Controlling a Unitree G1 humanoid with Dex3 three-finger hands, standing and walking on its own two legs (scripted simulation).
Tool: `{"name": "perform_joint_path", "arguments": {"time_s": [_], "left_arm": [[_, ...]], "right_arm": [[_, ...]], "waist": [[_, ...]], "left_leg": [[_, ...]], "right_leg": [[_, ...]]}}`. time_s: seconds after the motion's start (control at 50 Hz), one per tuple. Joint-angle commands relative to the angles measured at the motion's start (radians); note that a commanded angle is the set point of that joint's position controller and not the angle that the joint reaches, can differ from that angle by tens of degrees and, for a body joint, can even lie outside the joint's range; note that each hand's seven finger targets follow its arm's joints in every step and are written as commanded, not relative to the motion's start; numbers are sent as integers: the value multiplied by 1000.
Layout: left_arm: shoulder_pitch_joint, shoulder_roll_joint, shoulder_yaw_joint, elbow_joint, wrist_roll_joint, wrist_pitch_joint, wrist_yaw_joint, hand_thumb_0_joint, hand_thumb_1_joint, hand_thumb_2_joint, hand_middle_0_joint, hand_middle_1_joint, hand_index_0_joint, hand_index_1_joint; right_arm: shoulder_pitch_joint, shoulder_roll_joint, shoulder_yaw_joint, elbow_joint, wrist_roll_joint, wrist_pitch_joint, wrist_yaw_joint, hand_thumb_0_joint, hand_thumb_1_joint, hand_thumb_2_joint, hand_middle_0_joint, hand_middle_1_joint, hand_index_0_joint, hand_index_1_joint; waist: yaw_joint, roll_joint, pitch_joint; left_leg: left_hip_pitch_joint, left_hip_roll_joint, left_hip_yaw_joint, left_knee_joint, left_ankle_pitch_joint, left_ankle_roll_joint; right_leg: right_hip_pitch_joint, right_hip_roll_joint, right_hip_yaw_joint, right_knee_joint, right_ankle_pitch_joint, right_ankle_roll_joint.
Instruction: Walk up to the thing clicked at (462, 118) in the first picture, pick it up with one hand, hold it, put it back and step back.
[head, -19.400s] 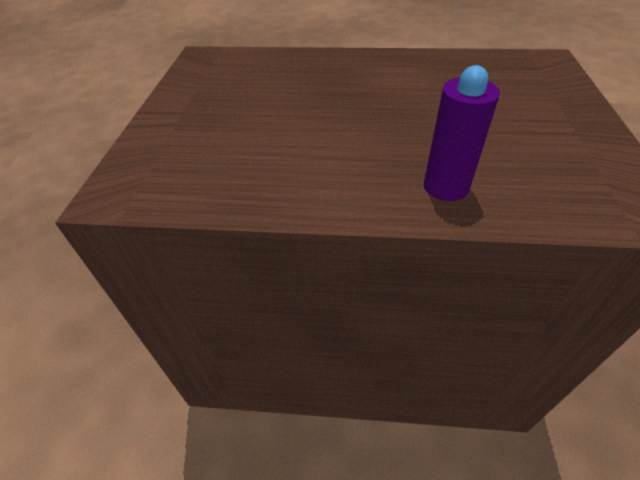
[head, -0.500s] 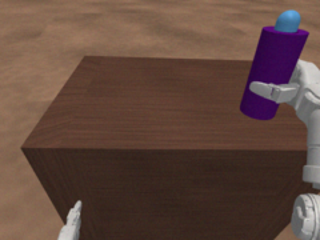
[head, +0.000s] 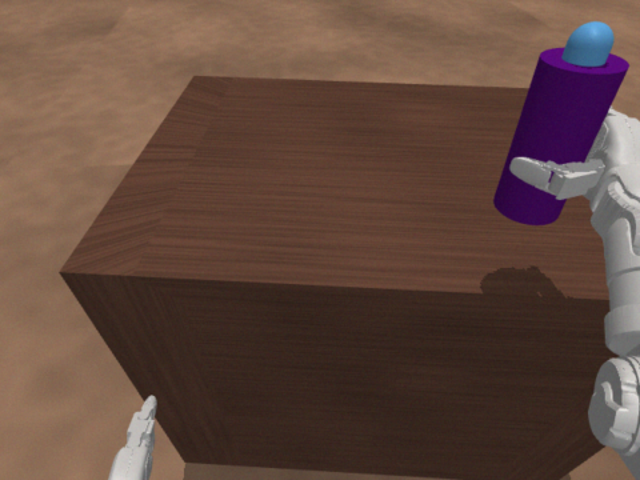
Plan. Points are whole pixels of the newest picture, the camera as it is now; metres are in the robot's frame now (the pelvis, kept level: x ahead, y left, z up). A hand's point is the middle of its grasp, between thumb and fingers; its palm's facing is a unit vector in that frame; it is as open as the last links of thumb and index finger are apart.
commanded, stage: crouch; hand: right
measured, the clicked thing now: (556, 128) +0.44 -0.19 +0.26
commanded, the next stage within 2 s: lower in 0.60 s
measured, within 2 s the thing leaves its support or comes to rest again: rests again in 1.50 s
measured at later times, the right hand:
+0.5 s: hand (538, 164) +0.47 -0.20 +0.20, palm faces +0.15 +0.99 -0.01, open 10.8 cm
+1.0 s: hand (522, 183) +0.49 -0.21 +0.16, palm faces +0.15 +0.99 -0.02, open 10.8 cm
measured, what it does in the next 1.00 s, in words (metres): stands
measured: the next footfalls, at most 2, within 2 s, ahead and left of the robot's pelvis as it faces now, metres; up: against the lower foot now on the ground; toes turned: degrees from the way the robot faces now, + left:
none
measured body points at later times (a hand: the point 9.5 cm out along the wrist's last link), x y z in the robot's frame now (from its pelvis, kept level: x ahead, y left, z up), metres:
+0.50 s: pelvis +0.02 -0.01 +0.00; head +0.03 +0.00 +0.45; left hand +0.17 +0.25 -0.06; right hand +0.46 -0.26 +0.20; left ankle +0.05 +0.14 -0.72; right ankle +0.02 -0.14 -0.72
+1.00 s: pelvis +0.01 -0.01 -0.01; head +0.05 -0.01 +0.44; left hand +0.15 +0.25 -0.07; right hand +0.48 -0.26 +0.16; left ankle +0.05 +0.14 -0.72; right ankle +0.02 -0.14 -0.72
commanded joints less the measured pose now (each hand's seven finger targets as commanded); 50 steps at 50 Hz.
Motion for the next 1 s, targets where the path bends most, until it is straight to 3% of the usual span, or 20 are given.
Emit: {"name": "perform_joint_path", "arguments": {"time_s": [0.0,0.02,0.06,0.08,0.14,0.18,0.2,0.26,0.3,0.4,0.5,0.56,0.6,0.64,0.72,0.8,0.84,0.9,0.92,0.98], "left_arm": [[-65,134,70,-214,-4,-57,1,0,-526,34,-53,-49,-59,-41],[-62,190,116,-237,-5,-57,13,0,-529,37,-53,-48,-58,-42],[-81,152,85,-268,-10,-57,17,0,-539,50,-52,-50,-54,-46],[-66,176,113,-266,-9,-53,27,0,-538,52,-51,-50,-54,-47],[-45,79,34,-162,-11,-33,24,0,-535,54,-49,-52,-52,-48],[-119,90,36,-175,-4,-34,24,0,-532,49,-48,-48,-51,-44],[-108,119,62,-177,-1,-29,26,0,-538,49,-49,-46,-50,-44],[-59,104,48,-150,0,-10,19,0,-521,35,-50,-49,-56,-41],[-82,119,53,-228,0,-12,19,0,-529,37,-51,-47,-54,-42],[11,103,54,-195,-9,13,8,0,-524,35,-52,-49,-57,-42],[-30,165,107,-215,-4,16,11,0,-532,37,-51,-45,-54,-42],[-90,113,48,-248,-5,15,5,0,-536,41,-50,-44,-50,-43],[-122,142,66,-289,-5,14,15,0,-532,40,-50,-44,-52,-42],[-28,79,22,-197,-4,33,9,0,-533,41,-50,-45,-51,-42],[-32,192,119,-245,-1,39,19,0,-531,41,-48,-44,-49,-43],[-5,85,20,-218,-3,54,-9,0,-533,39,-49,-41,-48,-41],[-72,52,-4,-250,-4,51,-19,0,-536,39,-48,-39,-46,-40],[-38,154,85,-255,1,58,-6,0,-532,37,-50,-42,-50,-41],[-15,142,76,-241,1,60,-7,0,-522,32,-49,-45,-53,-39],[-61,141,63,-293,-2,56,4,0,-525,39,-47,-46,-50,-41]], "right_arm": [[-615,-263,-55,-337,32,-137,24,0,-59,-1301,1236,1420,1291,1420],[-631,-322,-96,-349,36,-151,23,0,-96,-1302,1253,1423,1303,1424],[-676,-295,-76,-421,49,-187,27,0,-113,-1281,1244,1400,1291,1401],[-681,-323,-93,-434,47,-200,24,0,-106,-1283,1244,1402,1291,1403],[-526,-221,-46,-266,55,-208,25,0,-153,-1278,1258,1399,1300,1400],[-602,-281,-74,-315,40,-233,16,0,-144,-1271,1250,1393,1292,1393],[-687,-339,-95,-420,32,-248,6,0,-153,-1267,1248,1387,1289,1388],[-542,-257,-71,-248,27,-231,-3,0,-158,-1300,1269,1421,1313,1421],[-577,-267,-60,-268,18,-249,6,0,-152,-1290,1259,1410,1303,1410],[-562,-253,-55,-226,30,-262,28,0,-142,-1303,1263,1422,1309,1422],[-619,-277,-62,-245,26,-279,27,0,-158,-1285,1255,1403,1298,1403],[-667,-264,-51,-252,24,-305,22,0,-137,-1263,1234,1380,1276,1380],[-703,-283,-56,-256,23,-320,21,0,-139,-1266,1239,1384,1282,1384],[-662,-249,-29,-189,21,-322,30,0,-115,-1277,1241,1396,1286,1397],[-684,-357,-103,-174,16,-326,15,0,-130,-1303,1249,1419,1299,1420],[-572,-270,-79,4,6,-352,11,0,-82,-1276,1220,1395,1272,1395],[-617,-266,-61,-23,1,-390,22,0,-49,-1281,1221,1404,1275,1404],[-646,-317,-81,-30,0,-419,24,0,-52,-1308,1233,1427,1290,1427],[-668,-282,-51,-49,3,-431,30,0,-50,-1309,1235,1430,1293,1430],[-720,-331,-71,-109,6,-472,35,0,-62,-1288,1228,1409,1282,1409]], "waist": [[10,8,-390],[10,8,-417],[-1,10,-462],[2,11,-484],[-9,8,-314],[-24,-35,-384],[-21,-77,-424],[-4,-15,-324],[10,-14,-420],[9,-8,-345],[20,-31,-389],[11,-33,-413],[17,4,-462],[12,-35,-430],[25,-51,-469],[18,17,-282],[15,10,-322],[49,-22,-392],[52,-47,-412],[50,-60,-518]], "left_leg": [[131,-18,54,-82,189,9],[133,-19,54,-80,205,11],[165,-22,60,-68,255,12],[167,-19,57,-66,274,12],[113,-20,62,-76,220,13],[112,-16,54,-71,207,17],[125,-15,47,-72,209,21],[129,-19,52,-71,226,18],[157,-17,47,-57,283,15],[121,-19,49,-66,267,13],[99,-18,46,-49,309,17],[109,-20,46,-50,267,20],[119,-27,53,-39,269,17],[111,-24,50,-36,274,19],[92,-25,46,-40,268,18],[52,-31,47,-54,199,18],[65,-26,36,-53,174,15],[40,-26,31,-33,197,15],[37,-26,30,-25,216,17],[52,-29,33,-3,267,18]], "right_leg": [[163,25,-33,-84,179,-29],[189,23,-29,-81,199,-27],[218,23,-24,-73,259,-25],[231,25,-25,-68,276,-27],[148,26,-24,-77,229,-32],[162,22,-26,-77,222,-25],[177,23,-30,-76,219,-22],[123,24,-30,-75,225,-25],[163,23,-38,-59,277,-24],[142,23,-40,-68,259,-26],[168,21,-33,-52,315,-23],[153,16,-30,-48,277,-23],[172,8,-24,-43,285,-23],[153,18,-30,-44,285,-21],[178,14,-30,-42,284,-19],[33,11,-34,-56,201,-25],[22,15,-42,-53,161,-30],[72,14,-39,-38,174,-30],[94,15,-38,-31,198,-26],[137,10,-33,4,270,-24]]}}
